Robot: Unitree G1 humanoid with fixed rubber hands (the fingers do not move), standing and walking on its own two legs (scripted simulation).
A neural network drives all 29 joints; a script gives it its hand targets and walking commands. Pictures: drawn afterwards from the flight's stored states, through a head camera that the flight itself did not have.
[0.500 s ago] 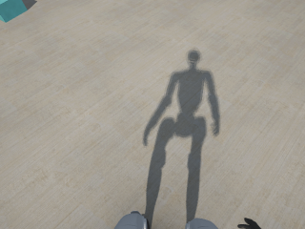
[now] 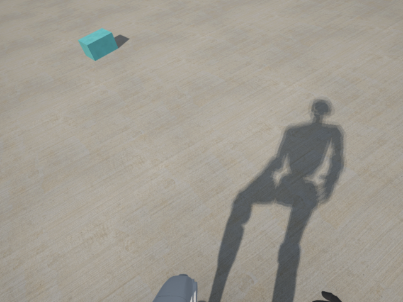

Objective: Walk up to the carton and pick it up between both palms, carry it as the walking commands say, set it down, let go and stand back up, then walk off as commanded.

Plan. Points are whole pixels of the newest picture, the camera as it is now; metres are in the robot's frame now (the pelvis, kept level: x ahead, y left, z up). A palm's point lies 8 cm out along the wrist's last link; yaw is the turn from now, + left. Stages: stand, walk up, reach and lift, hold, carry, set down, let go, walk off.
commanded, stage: walk up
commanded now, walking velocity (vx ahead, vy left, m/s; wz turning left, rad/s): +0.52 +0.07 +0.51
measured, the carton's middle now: (98, 44) +2.59 +1.23 -0.68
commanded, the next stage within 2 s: none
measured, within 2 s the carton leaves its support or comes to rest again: neither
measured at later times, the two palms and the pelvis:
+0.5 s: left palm (74, 278) +0.21 +0.37 -0.14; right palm (267, 217) +0.35 -0.12 -0.16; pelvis +0.23 +0.11 -0.02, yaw +13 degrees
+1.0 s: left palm (77, 208) +0.39 +0.42 -0.13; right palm (215, 120) +0.70 +0.00 -0.13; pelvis +0.51 +0.19 -0.01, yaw +23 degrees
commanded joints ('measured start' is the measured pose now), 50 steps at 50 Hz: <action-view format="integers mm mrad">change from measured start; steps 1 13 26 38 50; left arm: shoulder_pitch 59 232 -238 157 -121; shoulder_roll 152 215 68 256 206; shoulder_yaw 34 59 17 67 60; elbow -53 -73 -159 103 -70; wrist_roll -7 -6 9 24 20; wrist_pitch -64 -55 -66 -80 -49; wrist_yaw -6 1 -61 -10 -33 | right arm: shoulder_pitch -105 -107 275 192 204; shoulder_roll -76 -28 -112 -66 -46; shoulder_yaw -75 -23 -54 -42 -13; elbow -123 -130 65 -1 35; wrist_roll -15 -24 -30 -6 -20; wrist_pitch -16 -64 -152 -156 -87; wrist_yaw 14 -4 -108 -85 -12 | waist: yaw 50 46 -62 133 -86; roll -219 -242 70 -252 -194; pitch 57 -37 -243 -451 -55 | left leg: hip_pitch -298 -61 433 -235 387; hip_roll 93 -4 315 47 77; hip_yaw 35 230 -320 -58 174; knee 58 -518 -867 132 -565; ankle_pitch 129 -133 301 -297 -44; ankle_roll -49 32 254 62 -20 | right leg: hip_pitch -15 217 -574 444 -414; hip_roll -214 -222 -51 -403 -201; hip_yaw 163 -155 127 466 99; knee -513 -141 521 -132 -263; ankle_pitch -103 1126 44 658 18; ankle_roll -44 -41 28 -204 -69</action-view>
